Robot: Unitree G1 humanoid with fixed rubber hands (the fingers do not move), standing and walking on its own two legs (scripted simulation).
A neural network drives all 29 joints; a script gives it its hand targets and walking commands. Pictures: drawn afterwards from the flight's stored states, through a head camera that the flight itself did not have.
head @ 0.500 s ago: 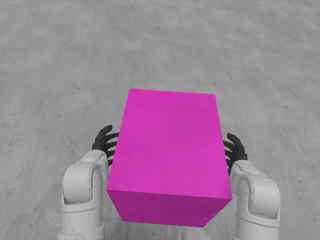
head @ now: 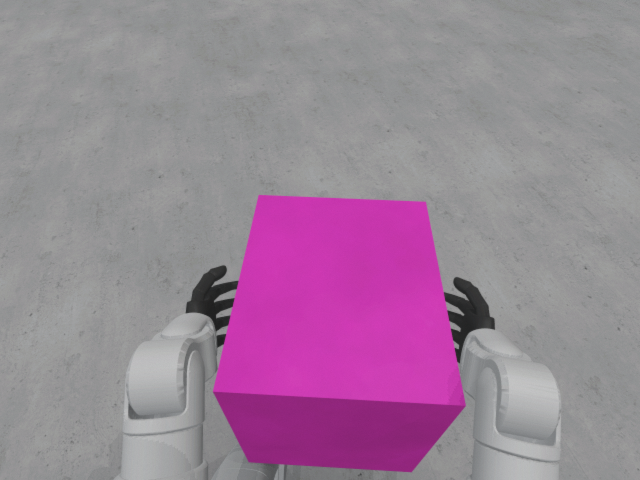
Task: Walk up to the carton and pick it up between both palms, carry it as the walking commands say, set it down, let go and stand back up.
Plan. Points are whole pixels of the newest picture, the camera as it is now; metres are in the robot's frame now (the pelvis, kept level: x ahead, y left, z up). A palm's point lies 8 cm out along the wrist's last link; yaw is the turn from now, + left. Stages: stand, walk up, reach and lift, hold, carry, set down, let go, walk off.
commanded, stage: carry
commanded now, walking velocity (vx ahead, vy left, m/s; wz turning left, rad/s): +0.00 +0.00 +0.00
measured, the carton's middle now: (335, 334) +0.29 -0.01 +0.00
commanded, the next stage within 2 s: none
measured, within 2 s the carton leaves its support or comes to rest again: neither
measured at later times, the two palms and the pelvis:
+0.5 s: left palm (96, 471) +0.12 +0.21 +0.07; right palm (431, 439) +0.15 -0.10 +0.07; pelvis -0.13 +0.03 -0.02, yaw +4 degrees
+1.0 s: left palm (139, 453) +0.14 +0.18 +0.06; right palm (459, 448) +0.15 -0.13 +0.05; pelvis -0.13 +0.02 -0.02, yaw +3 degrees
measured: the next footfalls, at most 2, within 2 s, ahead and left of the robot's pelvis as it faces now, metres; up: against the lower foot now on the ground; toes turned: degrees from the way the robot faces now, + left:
left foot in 0.26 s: -0.11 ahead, +0.13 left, +0.00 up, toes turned +9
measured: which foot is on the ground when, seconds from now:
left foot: up 0.00-0.24, down 0.26-1.00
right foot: down 0.00-1.00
